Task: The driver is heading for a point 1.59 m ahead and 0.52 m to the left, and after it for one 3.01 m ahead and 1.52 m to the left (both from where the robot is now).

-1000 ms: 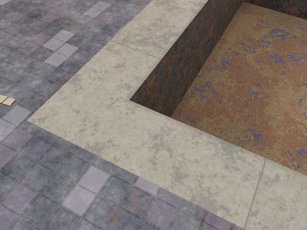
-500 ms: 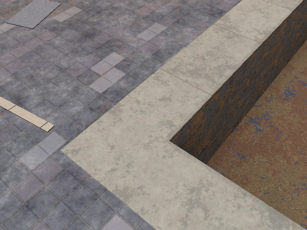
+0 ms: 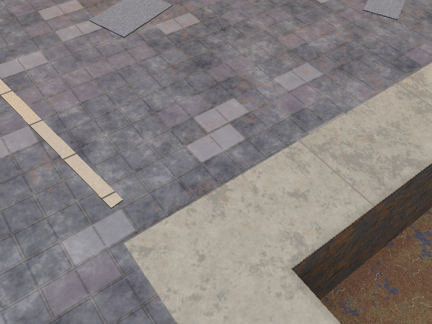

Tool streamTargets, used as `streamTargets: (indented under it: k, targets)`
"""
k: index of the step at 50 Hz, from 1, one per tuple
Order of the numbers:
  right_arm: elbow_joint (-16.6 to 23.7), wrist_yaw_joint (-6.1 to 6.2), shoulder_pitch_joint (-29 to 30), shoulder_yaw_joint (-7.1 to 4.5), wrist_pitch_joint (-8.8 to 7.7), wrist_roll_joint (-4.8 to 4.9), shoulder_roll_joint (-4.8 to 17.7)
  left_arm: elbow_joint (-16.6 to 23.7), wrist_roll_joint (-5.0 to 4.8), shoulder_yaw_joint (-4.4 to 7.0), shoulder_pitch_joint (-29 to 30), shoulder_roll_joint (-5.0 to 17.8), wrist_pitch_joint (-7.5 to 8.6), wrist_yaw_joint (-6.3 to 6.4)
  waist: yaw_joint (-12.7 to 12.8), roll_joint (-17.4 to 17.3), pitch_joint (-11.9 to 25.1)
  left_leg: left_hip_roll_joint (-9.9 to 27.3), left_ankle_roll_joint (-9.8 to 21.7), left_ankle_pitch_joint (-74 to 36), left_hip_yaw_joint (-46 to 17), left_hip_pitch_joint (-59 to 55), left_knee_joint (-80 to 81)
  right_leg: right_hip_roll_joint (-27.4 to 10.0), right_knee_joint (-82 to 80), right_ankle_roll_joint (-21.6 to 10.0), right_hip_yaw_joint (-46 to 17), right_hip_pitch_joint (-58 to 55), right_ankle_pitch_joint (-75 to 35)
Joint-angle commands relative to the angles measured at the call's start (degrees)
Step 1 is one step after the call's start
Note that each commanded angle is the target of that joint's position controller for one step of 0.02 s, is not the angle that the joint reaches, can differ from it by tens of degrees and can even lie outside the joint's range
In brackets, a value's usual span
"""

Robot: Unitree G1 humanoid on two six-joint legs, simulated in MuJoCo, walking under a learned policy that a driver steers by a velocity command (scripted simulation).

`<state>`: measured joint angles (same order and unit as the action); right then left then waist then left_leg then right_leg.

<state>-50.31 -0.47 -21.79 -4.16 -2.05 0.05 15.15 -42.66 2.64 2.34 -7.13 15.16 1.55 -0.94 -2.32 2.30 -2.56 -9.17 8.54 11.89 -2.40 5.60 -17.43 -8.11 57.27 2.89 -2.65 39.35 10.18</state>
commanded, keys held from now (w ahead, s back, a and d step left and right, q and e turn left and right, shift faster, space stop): w+q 0.02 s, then q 0.78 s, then no key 0.20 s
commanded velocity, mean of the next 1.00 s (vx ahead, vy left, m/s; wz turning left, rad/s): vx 0.13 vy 0.00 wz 0.55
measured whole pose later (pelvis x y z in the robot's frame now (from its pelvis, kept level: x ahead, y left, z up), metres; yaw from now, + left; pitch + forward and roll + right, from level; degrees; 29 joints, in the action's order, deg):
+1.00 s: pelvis +0.17 -0.01 +0.00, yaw +33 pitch +1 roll -1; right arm -39.1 -0.1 -11.0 -2.5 2.3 -1.3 14.9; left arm -40.5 1.2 3.0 -13.1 15.9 -4.4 0.3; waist 0.0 1.4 -1.9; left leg -4.8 4.0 11.9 -4.8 15.4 -26.8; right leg -0.8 48.9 2.3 0.9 25.1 22.7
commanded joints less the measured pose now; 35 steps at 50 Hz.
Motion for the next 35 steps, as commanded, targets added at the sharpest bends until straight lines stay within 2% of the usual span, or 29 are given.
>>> streamTargets:
  k: [1, 4, 7, 8, 10, 11, 12, 13, 14, 15, 16, 17, 18, 21, 23, 26, 28, 31, 32, 33, 34, 35]
  targets:
    - [3.2, 0.29, -3.3, -1.83, -0.83, -0.25, 8.3, 4.9, -0.28, 0.81, 4.4, 4.2, 0.21, -0.11, -0.8, -4.4, 0.1, 14.6, 5.5, -21.5, -14.1, -1.6, 5.3, 2.2, -5.1, 0.5, 2.3, 3.4, -6.2]
    - [2.8, 0.9, -5.8, -1.92, -0.51, -0.3, 8.7, 6.8, -0.76, 0.07, 8.2, 3.3, 0.55, -0.31, -1.9, -5.2, 0.1, 13.6, 4.0, -37.4, -12.5, -4.9, -0.4, 5.5, -11.9, 0.3, 3.1, 1.3, -6.5]
    - [2.9, 1.63, -6.3, -1.78, 0.37, -0.95, 8.6, 8.0, -1.66, -0.09, 10.0, 4.0, 1.14, -0.04, -2.8, -7.9, 1.4, 12.5, 1.1, -44.5, -13.0, -6.0, -5.5, 9.6, -19.4, -1.4, 3.6, -5.0, -7.1]
    - [3.6, 1.9, -4.3, -2.0, 0.55, -1.14, 9.5, 7.6, -1.7, -0.03, 7.3, 4.6, 1.43, 0.26, -1.2, -8.4, 2.3, 12.1, -0.3, -45.4, -13.8, -4.8, -7.9, 10.7, -23.0, -2.2, 2.9, -10.3, -6.6]
    - [5.6, 2.12, 1.1, -2.37, 0.29, -0.88, 11.2, 5.1, -1.55, 0.88, -2.3, 7.6, 2.15, 1.29, 4.0, -8.6, 5.7, 10.7, -3.5, -47.6, -15.6, -2.4, -16.7, 11.8, -30.0, -4.1, 1.7, -23.4, -8.9]
    - [6.6, 1.67, 3.7, -2.1, -0.32, -0.07, 10.5, 3.4, -1.29, 1.22, -9.7, 8.8, 3.21, 2.0, 8.2, -6.8, 8.6, 8.3, -5.0, -40.1, -15.1, 2.6, -26.7, 7.7, -35.2, -5.5, -0.3, -34.5, -18.9]
    - [9.1, 1.53, 1.3, -0.76, -0.37, 0.86, 5.1, 3.6, -0.3, 1.29, -15.4, 12.2, 3.59, 2.73, 7.6, 2.7, 17.7, 3.5, -6.4, -2.1, -9.3, 12.3, -44.0, -9.6, -29.7, -8.5, -12.1, -50.1, -45.8]
    - [9.4, 2.35, -9.5, -1.02, 0.69, 1.88, 5.5, 5.1, -1.45, 1.8, -12.3, 14.0, 2.52, 2.16, 2.1, 12.9, 28.8, -2.4, -7.2, 30.1, -4.9, 20.7, -58.3, -23.7, -26.7, -18.5, -29.2, -58.1, -62.4]
    - [6.0, 2.55, -9.1, -1.74, 2.15, -0.92, 9.9, 6.5, -2.0, 1.44, -9.0, 9.7, 1.4, 1.98, 1.6, 3.1, 25.1, 2.4, -7.3, 22.8, -4.9, 22.3, -62.7, -20.3, -29.9, -19.2, -27.6, -49.0, -49.9]
    - [6.4, 1.73, -3.4, -2.04, 2.93, -1.77, 10.5, 7.2, -2.15, -0.03, -5.6, 5.2, 1.08, 2.15, 1.7, 0.2, 16.4, 4.0, -8.1, 18.4, -4.0, 22.9, -61.4, -15.5, -33.2, -17.4, -19.1, -40.2, -39.0]
    - [6.9, 0.95, -1.1, -1.93, 3.62, -1.87, 9.3, 7.2, -1.89, -0.76, -2.8, 3.4, 0.71, 2.21, 0.5, 0.7, 10.6, 6.1, -8.9, 15.7, -3.2, 22.9, -58.4, -11.4, -36.5, -14.9, -13.0, -33.5, -30.3]
    - [7.4, 0.06, 0.5, -1.8, 4.55, -2.04, 8.7, 7.0, -1.81, -0.77, -1.8, 3.7, 0.69, 2.42, 0.1, 3.8, 7.4, 7.5, -9.8, 13.8, -2.9, 22.5, -56.3, -9.0, -39.0, -14.0, -8.7, -29.1, -25.6]
    - [7.2, -0.59, -0.1, -1.51, 5.26, -1.81, 7.7, 6.7, -1.39, -0.52, -1.4, 4.1, 0.62, 2.45, 0.1, 5.6, 6.4, 7.1, -10.5, 12.2, -1.8, 20.6, -56.4, -7.5, -40.1, -13.7, -5.7, -25.3, -25.0]
    - [8.4, -1.0, 1.6, -1.44, 5.87, -1.34, 7.2, 5.9, -0.88, 0.21, -2.5, 5.7, 1.09, 2.08, -0.4, 4.6, 8.0, 6.8, -10.9, 10.7, -1.0, 20.6, -54.3, -8.0, -40.5, -15.4, -1.8, -24.0, -25.3]
    - [9.4, -1.19, 4.1, -1.23, 6.26, -1.61, 7.0, 5.7, -0.85, 0.53, -2.6, 6.0, 0.83, 2.02, -0.1, 5.0, 7.8, 8.0, -10.7, 9.4, -0.4, 22.1, -50.8, -8.7, -41.5, -15.6, -0.3, -24.2, -18.7]
    - [11.5, -2.24, 8.5, -0.59, 7.01, -1.47, 6.4, 5.8, -0.61, 0.88, -2.4, 6.6, -0.33, 2.15, 1.0, 6.5, 6.5, 10.1, -10.7, 8.4, 1.1, 21.6, -41.4, -8.7, -43.1, -14.6, 1.9, -23.6, -4.2]
    - [12.5, -2.63, 10.6, 0.17, 6.67, -1.59, 5.2, 6.0, -0.5, 1.47, -2.3, 7.8, -0.73, 1.99, 1.9, 7.0, 6.5, 10.5, -10.1, 10.5, 2.9, 17.4, -34.4, -8.8, -42.4, -13.7, 4.2, -22.2, -0.2]
    - [14.1, -2.46, 12.3, 0.26, 5.77, -1.19, 6.0, 5.3, -0.44, 2.42, -4.3, 9.6, -1.78, 1.69, 3.4, 7.6, 6.5, 9.5, -8.6, 12.1, 6.3, 13.3, -26.2, -9.8, -39.6, -12.3, 5.4, -23.2, 3.1]
    - [14.3, -2.43, 11.6, 0.27, 5.38, -1.13, 5.8, 5.3, -0.69, 2.61, -4.2, 10.0, -2.16, 1.52, 2.7, 6.8, 6.4, 9.0, -7.8, 10.1, 7.1, 10.4, -20.9, -9.7, -37.3, -11.0, 6.4, -22.5, 3.9]
    - [13.5, -2.22, 9.4, 0.13, 4.88, -1.08, 6.0, 5.0, -0.82, 2.69, -4.9, 9.6, -2.56, 1.32, 1.9, 4.5, 6.4, 7.8, -6.9, 7.1, 7.4, 5.9, -14.5, -9.0, -33.4, -8.4, 8.2, -20.3, 4.5]
    - [12.7, -1.57, 6.7, -0.26, 4.21, -1.5, 7.5, 4.1, -0.55, 2.75, -7.8, 8.5, -2.95, 0.95, 1.2, -2.8, 5.6, 10.1, -5.6, 4.8, 0.4, 1.8, -5.3, -6.4, -24.8, -4.4, 11.4, -16.1, 8.4]
    - [14.6, -0.74, 7.2, -1.69, 3.8, -1.7, 14.9, 6.8, -0.79, 1.43, -9.3, 3.0, -3.55, 0.41, 2.4, -21.7, 4.7, 28.3, -0.2, 0.7, -26.4, -1.5, 2.7, 2.8, -6.8, 1.2, 17.1, -2.1, 25.6]
Velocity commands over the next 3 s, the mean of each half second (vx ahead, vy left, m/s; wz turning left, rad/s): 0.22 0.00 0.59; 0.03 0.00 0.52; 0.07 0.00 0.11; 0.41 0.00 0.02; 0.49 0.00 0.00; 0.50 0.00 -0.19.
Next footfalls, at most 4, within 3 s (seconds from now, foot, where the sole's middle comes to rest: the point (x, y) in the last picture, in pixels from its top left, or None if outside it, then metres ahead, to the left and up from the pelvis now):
0.22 right None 0.32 -0.11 -0.78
0.68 left None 0.17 0.10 -0.78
1.10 right None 0.27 -0.08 -0.78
1.94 right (168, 305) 0.53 0.13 -0.78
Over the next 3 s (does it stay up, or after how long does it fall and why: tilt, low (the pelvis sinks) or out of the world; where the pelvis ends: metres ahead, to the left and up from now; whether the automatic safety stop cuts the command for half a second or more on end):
stays up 0.84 0.45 -0.02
